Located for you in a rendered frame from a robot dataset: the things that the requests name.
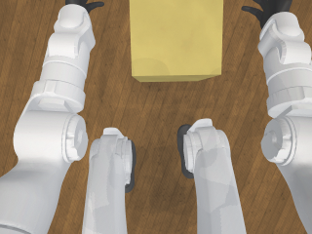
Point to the right robot forearm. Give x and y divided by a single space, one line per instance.
287 63

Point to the robot thigh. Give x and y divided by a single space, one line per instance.
219 208
105 209

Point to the robot left hand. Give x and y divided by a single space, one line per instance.
82 3

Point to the robot left thigh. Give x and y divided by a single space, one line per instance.
105 209

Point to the robot right thigh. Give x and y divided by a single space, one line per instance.
219 208

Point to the robot right hand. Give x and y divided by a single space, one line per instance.
269 7

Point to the carton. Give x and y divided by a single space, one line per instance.
176 40

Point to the left robot forearm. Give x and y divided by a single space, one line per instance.
65 65

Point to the left robot upper arm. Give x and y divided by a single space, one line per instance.
46 142

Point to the right robot upper arm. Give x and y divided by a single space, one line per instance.
287 142

